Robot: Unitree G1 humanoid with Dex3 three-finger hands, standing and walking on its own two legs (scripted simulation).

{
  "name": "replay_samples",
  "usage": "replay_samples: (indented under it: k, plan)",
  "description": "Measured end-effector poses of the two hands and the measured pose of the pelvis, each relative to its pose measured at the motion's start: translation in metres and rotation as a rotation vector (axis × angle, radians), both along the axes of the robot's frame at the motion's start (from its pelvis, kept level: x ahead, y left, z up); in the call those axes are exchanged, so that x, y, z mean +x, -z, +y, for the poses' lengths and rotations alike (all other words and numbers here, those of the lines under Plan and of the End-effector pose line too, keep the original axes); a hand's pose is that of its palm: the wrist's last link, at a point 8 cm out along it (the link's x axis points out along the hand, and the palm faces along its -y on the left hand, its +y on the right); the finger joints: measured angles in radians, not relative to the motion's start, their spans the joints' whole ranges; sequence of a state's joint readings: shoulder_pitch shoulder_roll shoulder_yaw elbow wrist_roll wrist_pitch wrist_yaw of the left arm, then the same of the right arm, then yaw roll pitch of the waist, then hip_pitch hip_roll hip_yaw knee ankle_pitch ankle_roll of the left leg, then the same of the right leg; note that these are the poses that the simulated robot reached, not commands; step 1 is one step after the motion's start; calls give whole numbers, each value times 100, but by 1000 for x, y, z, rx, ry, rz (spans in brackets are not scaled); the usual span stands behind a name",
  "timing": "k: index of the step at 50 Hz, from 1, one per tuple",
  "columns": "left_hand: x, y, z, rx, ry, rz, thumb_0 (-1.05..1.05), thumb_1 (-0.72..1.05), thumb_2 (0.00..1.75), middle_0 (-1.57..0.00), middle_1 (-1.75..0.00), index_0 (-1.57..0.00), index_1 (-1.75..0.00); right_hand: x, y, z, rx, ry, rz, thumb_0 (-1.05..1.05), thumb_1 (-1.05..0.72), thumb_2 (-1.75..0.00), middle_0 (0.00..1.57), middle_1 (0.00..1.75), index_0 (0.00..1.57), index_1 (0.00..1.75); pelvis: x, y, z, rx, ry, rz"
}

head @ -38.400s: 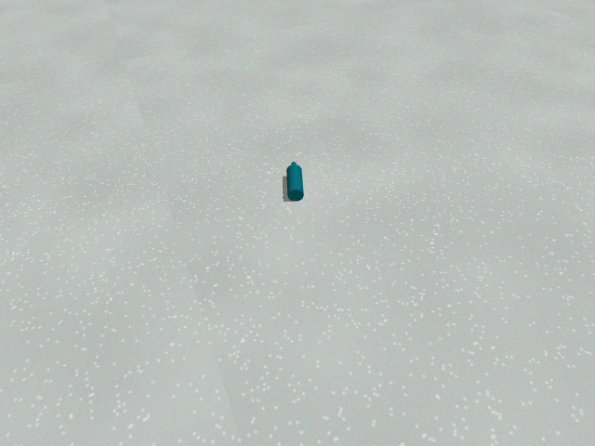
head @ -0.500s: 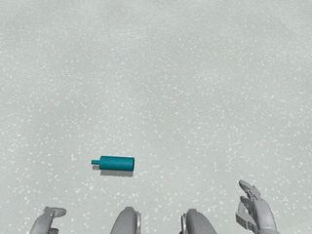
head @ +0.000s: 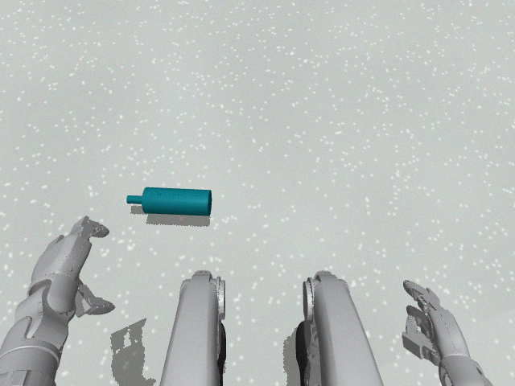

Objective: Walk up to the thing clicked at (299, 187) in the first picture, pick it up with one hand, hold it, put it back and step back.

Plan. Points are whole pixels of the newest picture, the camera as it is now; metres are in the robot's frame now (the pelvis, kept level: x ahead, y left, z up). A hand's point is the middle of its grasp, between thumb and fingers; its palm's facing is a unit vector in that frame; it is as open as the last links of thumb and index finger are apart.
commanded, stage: rise first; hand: left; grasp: from above
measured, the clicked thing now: (169, 201) +0.53 +0.28 -0.48
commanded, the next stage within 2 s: none
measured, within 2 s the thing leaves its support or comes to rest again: neither
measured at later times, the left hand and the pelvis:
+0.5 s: hand (124, 229) +0.39 +0.31 -0.26, palm faces -0.48 -0.15 -0.86, open 14.1 cm; pelvis -0.04 +0.01 -0.13, yaw -4 degrees
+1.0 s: hand (132, 214) +0.44 +0.31 -0.32, palm faces -0.47 +0.00 -0.88, open 14.2 cm; pelvis -0.03 +0.01 -0.17, yaw -6 degrees
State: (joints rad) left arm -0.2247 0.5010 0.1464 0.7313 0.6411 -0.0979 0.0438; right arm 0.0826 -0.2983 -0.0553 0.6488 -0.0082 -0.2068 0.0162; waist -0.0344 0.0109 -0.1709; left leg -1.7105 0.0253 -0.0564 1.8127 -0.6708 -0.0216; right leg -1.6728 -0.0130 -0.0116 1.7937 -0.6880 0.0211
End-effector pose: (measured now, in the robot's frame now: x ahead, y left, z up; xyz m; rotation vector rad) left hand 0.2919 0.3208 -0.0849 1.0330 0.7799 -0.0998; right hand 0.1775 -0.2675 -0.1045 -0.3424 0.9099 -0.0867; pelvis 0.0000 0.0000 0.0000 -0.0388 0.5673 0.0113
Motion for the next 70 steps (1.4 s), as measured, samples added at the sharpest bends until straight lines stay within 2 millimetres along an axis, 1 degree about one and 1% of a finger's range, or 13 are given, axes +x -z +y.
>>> replay_samples:
  k: [3,6,9,11,15,19,22,25,28,32,44,54,70]
  plan:
    - [20,21,1,49,68,-16,-1,-57,101,-10,-107,-9,-108,-17,33,-2,6,5,66,1,-93,-91,20,30,20,30,-8,24,-1,-4,4,17]
    - [38,40,2,94,129,-26,-1,-57,101,-10,-108,-9,-108,-39,61,-3,9,14,135,1,-93,-91,20,30,20,30,-16,46,-2,-10,8,26]
    - [55,57,1,126,187,-38,-1,-57,102,-10,-108,-9,-108,-63,83,-3,9,31,202,1,-92,-91,20,30,20,30,-22,66,-2,-18,11,28]
    - [64,67,0,143,222,-47,-1,-57,103,-9,-108,-8,-108,-80,95,-4,6,48,245,1,-92,-91,20,30,20,30,-26,77,-1,-24,14,27]
    - [79,85,-3,170,286,-59,-1,-55,103,-8,-107,-7,-107,-111,110,-5,-6,83,318,1,-91,-90,20,30,20,30,-32,96,1,-35,20,21]
    - [92,102,-6,190,346,-73,-1,-54,104,-7,-105,-6,-105,-137,119,-7,-24,112,381,1,-89,-90,20,30,20,30,-36,111,3,-47,25,16]
    - [101,112,-6,210,385,-88,-1,-53,104,-7,-103,-6,-104,-152,124,-8,-39,124,425,1,-88,-89,20,30,20,30,-38,122,5,-54,27,13]
    - [110,122,-6,232,411,-104,-1,-53,104,-6,-102,-5,-102,-163,130,-8,-51,131,462,1,-87,-89,20,30,20,30,-38,131,6,-61,28,13]
    - [119,131,-5,254,431,-112,-1,-53,105,-6,-100,-5,-101,-168,135,-8,-61,132,490,1,-87,-89,20,30,20,30,-38,139,7,-66,28,13]
    - [129,143,-5,278,456,-114,-1,-53,104,-6,-99,-5,-99,-171,141,-7,-71,129,514,1,-88,-89,20,30,20,30,-37,149,8,-74,30,14]
    - [152,167,-6,318,527,-123,0,-52,102,-7,-98,-7,-97,-161,157,-2,-86,97,551,1,-90,-90,20,30,20,30,-31,166,10,-92,38,21]
    - [163,182,-6,335,566,-131,0,-53,101,-8,-98,-7,-98,-159,163,-1,-101,87,579,0,-92,-90,20,30,20,30,-28,175,11,-101,47,24]
    - [176,198,-10,345,557,-145,0,-54,101,-7,-101,-7,-101,-175,166,0,-111,88,625,0,-92,-90,20,30,20,30,-27,185,12,-111,56,19]
